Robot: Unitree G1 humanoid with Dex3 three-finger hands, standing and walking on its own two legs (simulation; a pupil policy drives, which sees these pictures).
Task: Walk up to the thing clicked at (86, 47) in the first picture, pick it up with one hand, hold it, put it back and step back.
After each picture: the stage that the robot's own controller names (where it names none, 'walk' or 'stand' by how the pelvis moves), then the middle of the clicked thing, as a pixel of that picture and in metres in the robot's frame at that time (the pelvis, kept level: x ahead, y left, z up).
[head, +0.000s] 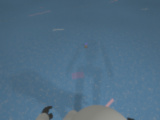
stand; (86, 45) +1.54 +0.08 -0.72
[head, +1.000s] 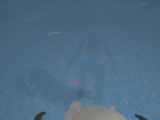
walk; (83, 48) +1.40 +0.24 -0.72
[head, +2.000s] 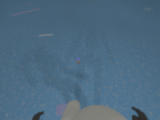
walk; (78, 60) +0.94 +0.22 -0.69
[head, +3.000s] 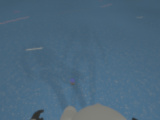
walk; (72, 81) +0.57 +0.18 -0.71
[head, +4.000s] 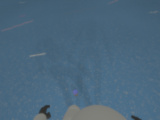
stand; (75, 92) +0.38 +0.18 -0.70
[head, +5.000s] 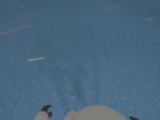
stand; (73, 99) +0.34 +0.18 -0.72
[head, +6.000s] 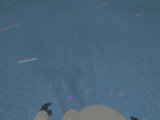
stand; (70, 98) +0.31 +0.21 -0.71
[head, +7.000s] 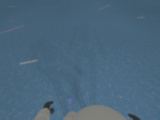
stand; (70, 101) +0.30 +0.22 -0.72
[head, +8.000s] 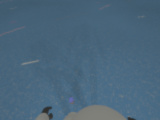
stand; (71, 100) +0.31 +0.21 -0.73
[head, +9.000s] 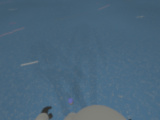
stand; (70, 101) +0.30 +0.23 -0.73
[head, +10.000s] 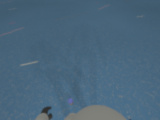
stand; (70, 101) +0.30 +0.23 -0.73
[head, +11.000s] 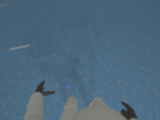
go down; (67, 87) +0.33 +0.22 -0.65
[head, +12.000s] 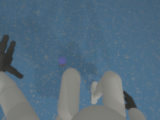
go down; (62, 62) +0.41 +0.22 -0.30
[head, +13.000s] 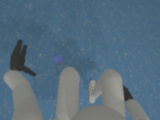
close in; (58, 60) +0.40 +0.22 -0.28
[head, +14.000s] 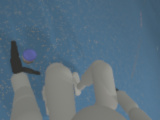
close in; (29, 57) +0.40 +0.25 -0.22
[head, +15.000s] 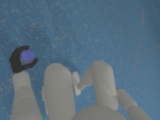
close; (27, 57) +0.39 +0.26 -0.22
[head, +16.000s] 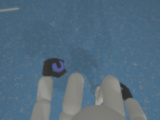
lift; (59, 68) +0.31 +0.22 -0.05
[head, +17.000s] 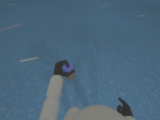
lift; (68, 72) +0.33 +0.16 +0.04
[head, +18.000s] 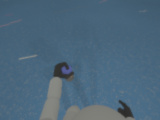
hold; (68, 73) +0.33 +0.16 +0.00
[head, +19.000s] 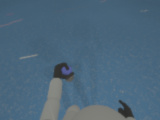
hold; (68, 73) +0.32 +0.16 +0.00
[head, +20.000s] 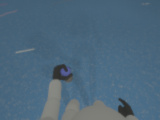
crouch; (67, 75) +0.32 +0.17 -0.04
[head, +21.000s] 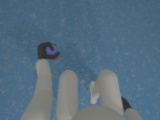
lower; (53, 52) +0.44 +0.23 -0.10
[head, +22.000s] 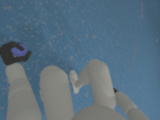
lower; (21, 53) +0.42 +0.27 -0.24
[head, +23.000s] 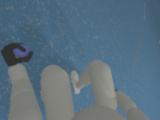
lower; (22, 54) +0.41 +0.27 -0.23
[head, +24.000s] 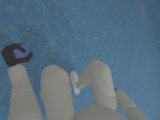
lower; (22, 54) +0.41 +0.27 -0.23
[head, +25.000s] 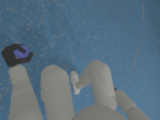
lower; (22, 54) +0.41 +0.27 -0.23
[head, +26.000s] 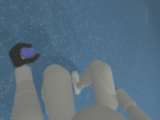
open; (27, 54) +0.40 +0.26 -0.23
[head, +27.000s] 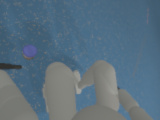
stand; (29, 52) +0.40 +0.25 -0.22
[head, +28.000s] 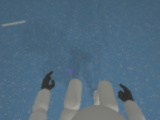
walk; (71, 72) +0.39 +0.19 -0.47
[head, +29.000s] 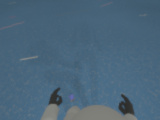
stand; (71, 98) +0.33 +0.18 -0.66
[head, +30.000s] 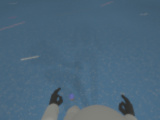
stand; (71, 97) +0.34 +0.19 -0.67
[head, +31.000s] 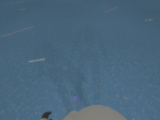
stand; (75, 99) +0.35 +0.17 -0.72
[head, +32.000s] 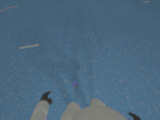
walk; (75, 84) +0.42 +0.12 -0.71
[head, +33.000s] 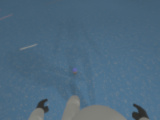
walk; (74, 71) +0.65 +0.22 -0.69
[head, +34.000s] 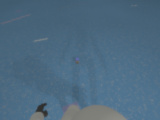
stand; (77, 60) +0.97 +0.24 -0.70
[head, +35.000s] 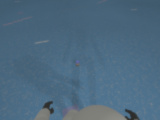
stand; (77, 63) +0.96 +0.22 -0.72
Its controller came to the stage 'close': yes
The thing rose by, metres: 0.72
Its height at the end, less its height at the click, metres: +0.00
